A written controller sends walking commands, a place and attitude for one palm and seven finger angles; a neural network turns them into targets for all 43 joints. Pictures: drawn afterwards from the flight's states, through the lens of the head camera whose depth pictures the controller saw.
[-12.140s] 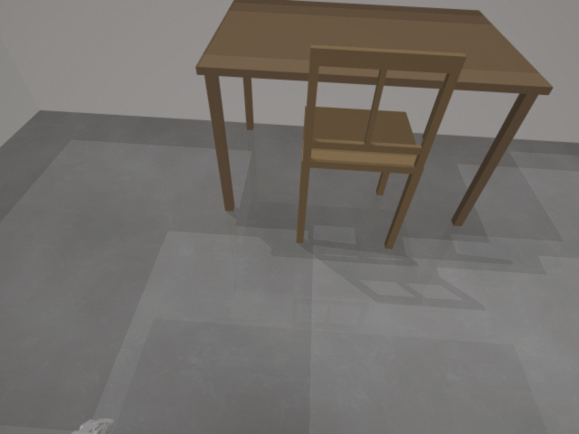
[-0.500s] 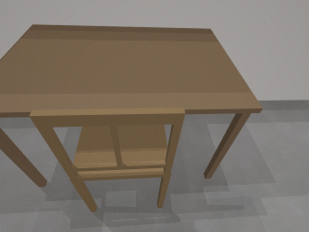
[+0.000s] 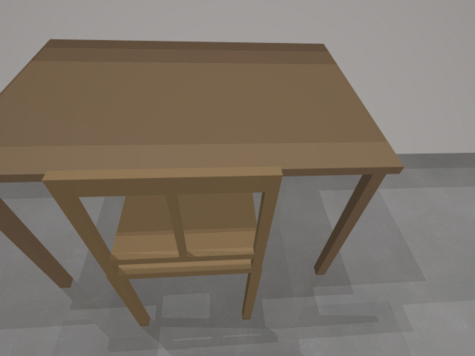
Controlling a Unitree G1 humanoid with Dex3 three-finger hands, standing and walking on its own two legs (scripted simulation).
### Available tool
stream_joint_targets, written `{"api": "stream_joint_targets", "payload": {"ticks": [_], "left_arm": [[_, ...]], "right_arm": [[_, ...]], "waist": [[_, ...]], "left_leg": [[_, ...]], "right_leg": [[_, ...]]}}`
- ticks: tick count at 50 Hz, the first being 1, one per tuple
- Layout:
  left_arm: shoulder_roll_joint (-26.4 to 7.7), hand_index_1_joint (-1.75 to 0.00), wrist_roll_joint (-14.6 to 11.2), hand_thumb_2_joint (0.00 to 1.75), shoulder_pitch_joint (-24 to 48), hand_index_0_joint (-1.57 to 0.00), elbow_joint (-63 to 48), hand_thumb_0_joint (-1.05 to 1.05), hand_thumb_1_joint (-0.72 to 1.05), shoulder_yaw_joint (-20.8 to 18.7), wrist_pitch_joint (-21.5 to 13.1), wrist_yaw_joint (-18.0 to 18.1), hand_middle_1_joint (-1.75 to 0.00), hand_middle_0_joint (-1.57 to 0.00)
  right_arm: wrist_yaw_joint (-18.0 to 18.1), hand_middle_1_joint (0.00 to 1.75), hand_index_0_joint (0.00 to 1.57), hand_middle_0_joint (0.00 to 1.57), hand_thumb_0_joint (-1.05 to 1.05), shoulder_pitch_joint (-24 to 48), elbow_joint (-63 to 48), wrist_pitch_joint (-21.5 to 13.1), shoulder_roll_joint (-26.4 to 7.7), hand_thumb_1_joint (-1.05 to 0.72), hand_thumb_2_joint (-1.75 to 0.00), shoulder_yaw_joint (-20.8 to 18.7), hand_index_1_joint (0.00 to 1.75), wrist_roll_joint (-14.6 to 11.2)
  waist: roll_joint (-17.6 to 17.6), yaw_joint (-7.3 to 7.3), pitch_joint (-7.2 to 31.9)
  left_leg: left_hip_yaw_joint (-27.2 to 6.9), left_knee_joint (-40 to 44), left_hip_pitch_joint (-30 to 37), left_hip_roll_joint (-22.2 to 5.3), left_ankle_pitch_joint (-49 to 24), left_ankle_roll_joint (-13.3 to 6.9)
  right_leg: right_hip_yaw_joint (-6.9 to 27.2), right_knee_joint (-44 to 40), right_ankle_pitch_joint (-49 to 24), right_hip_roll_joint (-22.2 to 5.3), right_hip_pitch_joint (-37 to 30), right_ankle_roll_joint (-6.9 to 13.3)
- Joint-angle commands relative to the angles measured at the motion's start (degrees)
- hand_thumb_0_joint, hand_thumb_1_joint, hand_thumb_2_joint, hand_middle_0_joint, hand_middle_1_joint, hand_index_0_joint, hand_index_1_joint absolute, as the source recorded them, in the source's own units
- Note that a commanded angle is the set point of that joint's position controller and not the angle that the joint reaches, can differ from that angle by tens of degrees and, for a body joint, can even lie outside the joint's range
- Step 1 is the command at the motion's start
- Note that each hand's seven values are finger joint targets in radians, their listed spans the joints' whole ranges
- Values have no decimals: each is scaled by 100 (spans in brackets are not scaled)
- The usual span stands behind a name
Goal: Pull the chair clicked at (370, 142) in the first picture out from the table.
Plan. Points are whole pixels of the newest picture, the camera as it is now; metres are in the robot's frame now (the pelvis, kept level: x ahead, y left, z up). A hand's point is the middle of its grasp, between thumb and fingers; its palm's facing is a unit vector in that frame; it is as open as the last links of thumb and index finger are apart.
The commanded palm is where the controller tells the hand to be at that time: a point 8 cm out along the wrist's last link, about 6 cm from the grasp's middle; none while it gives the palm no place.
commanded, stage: look again from close up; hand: left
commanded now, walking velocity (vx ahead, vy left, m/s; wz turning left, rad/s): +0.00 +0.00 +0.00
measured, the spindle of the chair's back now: (177, 226) +0.40 +0.16 -0.09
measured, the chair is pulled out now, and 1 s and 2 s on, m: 0.00 0.00 0.00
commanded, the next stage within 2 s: raise the hand toward the chair's back in 1.70 s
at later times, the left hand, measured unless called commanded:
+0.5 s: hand out of the picture -0.03 +0.13 -0.18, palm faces +0.05 -0.99 -0.13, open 7.3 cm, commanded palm none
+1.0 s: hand out of the picture -0.03 +0.12 -0.18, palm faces +0.04 -0.99 -0.13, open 7.3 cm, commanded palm none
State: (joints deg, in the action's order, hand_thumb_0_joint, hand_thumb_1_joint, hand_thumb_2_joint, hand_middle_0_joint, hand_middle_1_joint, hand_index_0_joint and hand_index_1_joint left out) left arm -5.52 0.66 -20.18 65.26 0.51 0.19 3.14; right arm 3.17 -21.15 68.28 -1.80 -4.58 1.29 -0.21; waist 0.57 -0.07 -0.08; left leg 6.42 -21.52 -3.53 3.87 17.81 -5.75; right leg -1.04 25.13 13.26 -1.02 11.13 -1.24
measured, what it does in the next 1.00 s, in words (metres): stands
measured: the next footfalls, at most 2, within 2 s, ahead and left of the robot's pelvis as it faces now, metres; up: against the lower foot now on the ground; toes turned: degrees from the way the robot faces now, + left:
none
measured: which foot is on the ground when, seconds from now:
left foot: down 0.00-1.00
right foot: down 0.00-1.00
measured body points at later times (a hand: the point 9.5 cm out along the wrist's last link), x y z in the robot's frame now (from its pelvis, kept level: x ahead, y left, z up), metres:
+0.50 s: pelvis +0.00 -0.01 +0.00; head +0.00 +0.00 +0.45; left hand -0.03 +0.18 -0.17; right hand -0.05 -0.20 -0.16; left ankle -0.06 +0.04 -0.74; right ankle +0.00 -0.13 -0.74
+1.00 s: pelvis +0.00 -0.02 +0.00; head +0.00 +0.00 +0.45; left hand -0.03 +0.18 -0.17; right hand -0.06 -0.20 -0.16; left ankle -0.06 +0.04 -0.74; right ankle +0.00 -0.13 -0.74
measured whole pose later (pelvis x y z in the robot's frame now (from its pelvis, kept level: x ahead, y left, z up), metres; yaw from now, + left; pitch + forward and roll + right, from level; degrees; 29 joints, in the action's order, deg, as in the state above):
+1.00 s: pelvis +0.00 -0.02 +0.00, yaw +0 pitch -1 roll -1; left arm -5.3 0.7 -21.0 64.9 0.7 -0.4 3.1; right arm 3.1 -21.8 69.1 -2.1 -4.0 1.2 -0.2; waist 0.6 -0.2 0.8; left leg 6.2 -21.5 -3.5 2.4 17.9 -4.4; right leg -1.4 24.0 12.8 0.4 10.6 0.1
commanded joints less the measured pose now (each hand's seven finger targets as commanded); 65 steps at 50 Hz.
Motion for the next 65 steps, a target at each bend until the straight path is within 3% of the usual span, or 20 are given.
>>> {"api": "stream_joint_targets", "payload": {"ticks": [1, 10, 17, 18, 28, 32, 38, 42, 43, 52, 53, 58, 65], "left_arm": [[-324, -30, -19, 90, -572, -20, -33, 0, 90, -44, -49, 36, -30, -20], [-319, -30, -21, 90, -597, -20, -38, 0, 90, -44, -66, 38, -30, -20], [-311, -30, -29, 90, -607, -20, -45, 0, 90, -45, -80, 41, -30, -20], [-328, -30, -36, 90, -575, -20, -52, 0, 90, -40, -75, 36, -30, -20], [-331, -30, -32, 90, -593, -20, -64, 0, 90, -31, -89, 32, -30, -20], [-325, -30, -27, 90, -611, -20, -78, 0, 90, -31, -105, 36, -30, -20], [-333, -30, -31, 90, -600, -20, -87, 0, 90, -25, -99, 33, -30, -20], [-311, -30, -26, 90, -605, -20, -81, 0, 90, -29, -103, 33, -30, -20], [-317, -30, -31, 90, -601, -20, -99, 0, 90, -26, -100, 32, -30, -20], [-308, -30, -19, 90, -632, -20, -105, 0, 90, -22, -110, 30, -30, -20], [-324, -30, -30, 90, -621, -20, -119, 0, 90, -14, -101, 28, -30, -20], [-317, -30, -31, 90, -617, -20, -114, 0, 90, -19, -98, 28, -30, -20], [-310, -30, -24, 90, -656, -20, -117, 0, 90, -22, -119, 36, -30, -20]], "right_arm": [[21, 30, 20, 20, 0, -607, 6, -53, -495, -90, -90, -92, 30, 24], [13, 30, 20, 20, 0, -568, 25, -56, -463, -90, -90, -92, 30, 22], [30, 30, 20, 20, 0, -613, 34, -74, -477, -90, -90, -97, 30, 21], [27, 30, 20, 20, 0, -612, 45, -67, -477, -90, -90, -89, 30, 17], [7, 30, 20, 20, 0, -596, 63, -59, -445, -90, -90, -88, 30, 20], [12, 30, 20, 20, 0, -641, 73, -76, -435, -90, -90, -94, 30, 24], [15, 30, 20, 20, 0, -639, 83, -76, -420, -90, -90, -86, 30, 15], [18, 30, 20, 20, 0, -681, 88, -84, -421, -90, -90, -86, 30, 21], [14, 30, 20, 20, 0, -663, 91, -82, -413, -90, -90, -94, 30, 19], [5, 30, 20, 20, 0, -717, 102, -88, -389, -90, -90, -89, 30, 19], [2, 30, 20, 20, 0, -696, 98, -82, -395, -90, -90, -84, 30, 15], [10, 30, 20, 20, 0, -727, 97, -88, -380, -90, -90, -82, 30, 15], [10, 30, 20, 20, 0, -740, 107, -105, -375, -90, -90, -94, 30, 20]], "waist": [[-100, 13, -613], [-126, 3, -617], [-140, -6, -456], [-251, -9, -521], [-119, 1, -625], [-61, -15, -495], [-245, -12, -585], [-99, -25, -544], [-232, -11, -558], [-40, -12, -604], [-182, -7, -646], [-254, -12, -613], [-39, -14, -537]], "left_leg": [[-1010, 477, -347, -1135, -2047, 285], [-968, 453, -348, -1107, -1894, 272], [-945, 382, -192, -1129, -2324, 282], [-917, 393, -280, -1129, -2239, 272], [-917, 424, -381, -1094, -1761, 243], [-927, 387, -258, -1108, -1978, 254], [-912, 424, -321, -1119, -1992, 256], [-926, 423, -267, -1131, -1978, 264], [-917, 434, -292, -1125, -1927, 251], [-936, 456, -373, -1119, -1617, 245], [-930, 481, -417, -1115, -1522, 235], [-940, 493, -406, -1141, -1647, 244], [-934, 412, -328, -1133, -1792, 244]], "right_leg": [[399, -207, -883, -380, 254, 231], [463, -260, -930, -387, 261, 262], [441, -225, -1129, -386, 184, 273], [440, -261, -1061, -371, 168, 276], [489, -365, -987, -380, 215, 291], [490, -325, -1136, -394, 196, 300], [470, -370, -1044, -374, 207, 300], [467, -345, -1059, -380, 236, 297], [467, -377, -999, -368, 226, 295], [498, -405, -934, -381, 274, 298], [499, -431, -855, -372, 282, 300], [477, -396, -851, -354, 276, 293], [493, -380, -1007, -392, 271, 310]]}}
